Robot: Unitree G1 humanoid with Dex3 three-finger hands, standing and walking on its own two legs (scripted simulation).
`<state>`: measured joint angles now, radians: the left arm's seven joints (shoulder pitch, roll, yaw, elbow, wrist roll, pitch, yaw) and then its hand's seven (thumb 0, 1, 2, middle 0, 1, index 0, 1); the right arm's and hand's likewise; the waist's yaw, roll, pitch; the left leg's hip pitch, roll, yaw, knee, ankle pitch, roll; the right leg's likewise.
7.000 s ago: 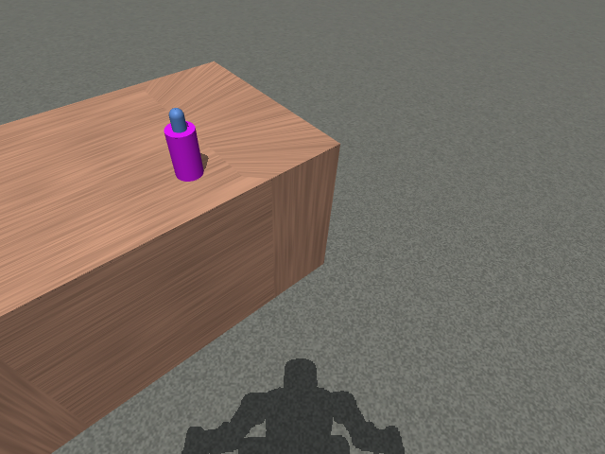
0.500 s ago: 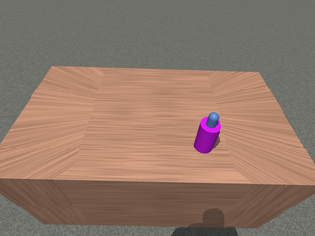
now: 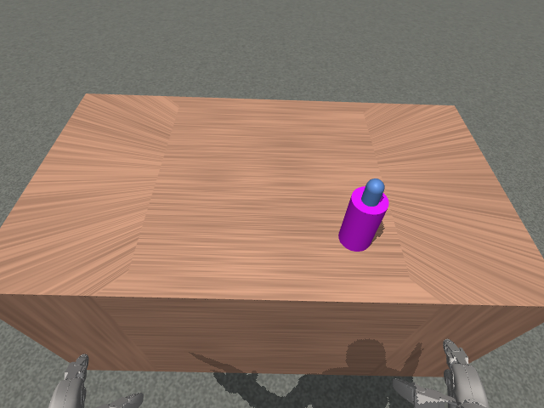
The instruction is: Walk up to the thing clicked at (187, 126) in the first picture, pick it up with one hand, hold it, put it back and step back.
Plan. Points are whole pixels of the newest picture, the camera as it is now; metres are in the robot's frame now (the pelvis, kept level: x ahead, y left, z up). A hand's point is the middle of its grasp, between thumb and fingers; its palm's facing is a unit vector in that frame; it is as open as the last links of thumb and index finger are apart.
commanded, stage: rise first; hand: right
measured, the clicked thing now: (364, 212) +0.52 -0.22 -0.08
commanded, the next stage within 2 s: go down in 1.30 s
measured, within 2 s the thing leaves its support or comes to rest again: neither
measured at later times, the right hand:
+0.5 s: hand (427, 376) +0.20 -0.24 -0.07, palm faces +0.25 +0.91 -0.34, open 17.1 cm
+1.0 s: hand (431, 375) +0.19 -0.23 -0.03, palm faces +0.25 +0.91 -0.33, open 17.2 cm
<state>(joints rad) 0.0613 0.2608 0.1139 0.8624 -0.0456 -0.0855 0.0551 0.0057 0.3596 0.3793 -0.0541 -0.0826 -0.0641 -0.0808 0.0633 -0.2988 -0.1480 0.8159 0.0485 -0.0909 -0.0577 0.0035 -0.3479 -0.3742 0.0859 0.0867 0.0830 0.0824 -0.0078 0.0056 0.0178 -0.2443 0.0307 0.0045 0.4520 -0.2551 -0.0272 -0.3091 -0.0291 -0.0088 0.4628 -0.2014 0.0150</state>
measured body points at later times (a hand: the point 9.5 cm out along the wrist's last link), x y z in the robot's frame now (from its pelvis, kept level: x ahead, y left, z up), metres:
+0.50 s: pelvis +0.02 +0.01 +0.00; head +0.04 +0.02 +0.45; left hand +0.18 +0.27 -0.09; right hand +0.18 -0.29 -0.05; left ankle -0.01 +0.14 -0.74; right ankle +0.02 -0.13 -0.74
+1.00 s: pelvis +0.02 +0.01 +0.00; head +0.02 +0.02 +0.45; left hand +0.18 +0.28 -0.09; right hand +0.17 -0.28 -0.01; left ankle -0.01 +0.14 -0.74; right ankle +0.02 -0.13 -0.74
